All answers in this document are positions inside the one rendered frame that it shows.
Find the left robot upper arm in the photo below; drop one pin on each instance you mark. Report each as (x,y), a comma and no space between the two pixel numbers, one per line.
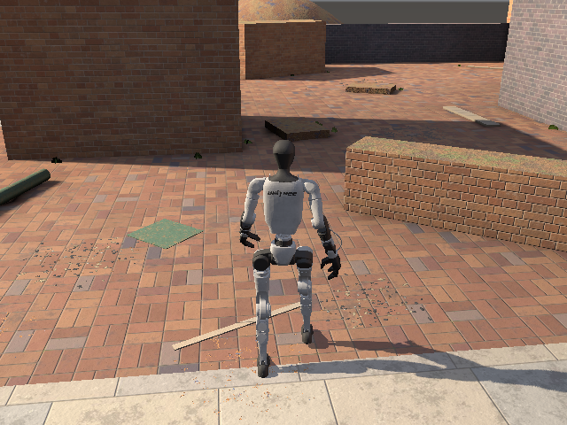
(251,201)

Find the robot left forearm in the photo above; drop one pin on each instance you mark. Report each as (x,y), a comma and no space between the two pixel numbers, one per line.
(244,228)

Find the robot right forearm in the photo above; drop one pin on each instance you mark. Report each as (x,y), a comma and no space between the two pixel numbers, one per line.
(327,241)

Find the robot head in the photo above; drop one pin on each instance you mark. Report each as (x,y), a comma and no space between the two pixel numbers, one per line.
(284,152)

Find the robot right thigh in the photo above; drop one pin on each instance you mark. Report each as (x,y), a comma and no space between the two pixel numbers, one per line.
(304,262)

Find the right robot hand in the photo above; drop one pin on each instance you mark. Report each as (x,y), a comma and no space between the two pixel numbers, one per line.
(335,266)

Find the right robot upper arm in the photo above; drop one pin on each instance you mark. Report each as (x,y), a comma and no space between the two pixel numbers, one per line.
(315,202)

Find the left robot hand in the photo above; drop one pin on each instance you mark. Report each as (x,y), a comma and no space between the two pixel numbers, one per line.
(246,243)

